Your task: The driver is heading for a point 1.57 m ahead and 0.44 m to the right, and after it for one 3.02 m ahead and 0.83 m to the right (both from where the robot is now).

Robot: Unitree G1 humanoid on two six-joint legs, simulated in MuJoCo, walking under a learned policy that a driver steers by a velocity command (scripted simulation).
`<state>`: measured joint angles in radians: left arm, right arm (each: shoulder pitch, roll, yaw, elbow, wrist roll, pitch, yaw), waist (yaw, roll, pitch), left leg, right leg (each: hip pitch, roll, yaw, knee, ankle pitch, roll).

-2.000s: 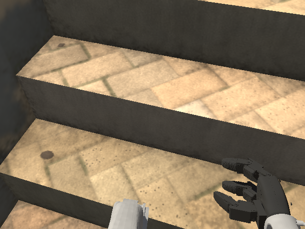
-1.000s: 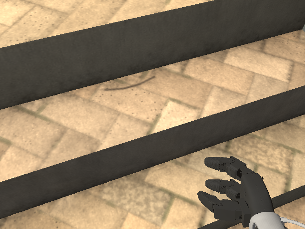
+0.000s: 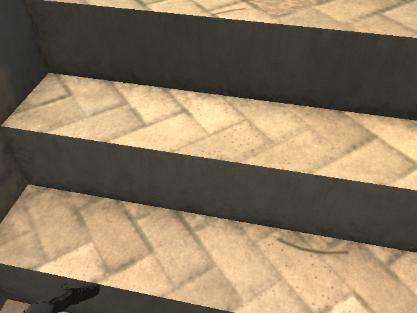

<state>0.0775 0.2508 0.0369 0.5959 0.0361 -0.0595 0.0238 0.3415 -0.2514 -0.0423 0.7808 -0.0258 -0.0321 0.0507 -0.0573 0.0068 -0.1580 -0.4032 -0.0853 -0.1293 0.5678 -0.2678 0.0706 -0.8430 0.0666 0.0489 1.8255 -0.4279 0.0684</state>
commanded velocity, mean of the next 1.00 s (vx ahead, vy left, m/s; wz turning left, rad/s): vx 0.48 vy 0.00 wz -0.49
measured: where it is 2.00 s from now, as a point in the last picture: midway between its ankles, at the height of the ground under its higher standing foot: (190, 160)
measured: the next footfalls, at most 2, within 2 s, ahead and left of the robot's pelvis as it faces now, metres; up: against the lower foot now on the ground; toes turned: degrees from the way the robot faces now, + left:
right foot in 0.18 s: +0.02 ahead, -0.13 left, +0.00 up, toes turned +2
left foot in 0.68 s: +0.06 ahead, +0.15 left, +0.00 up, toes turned -13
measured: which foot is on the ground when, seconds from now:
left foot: down 0.00-0.26, up 0.28-0.66, down 0.68-0.98, up 1.00-1.00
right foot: up 0.00-0.16, down 0.18-0.66, up 0.68-0.98, down 1.00-1.00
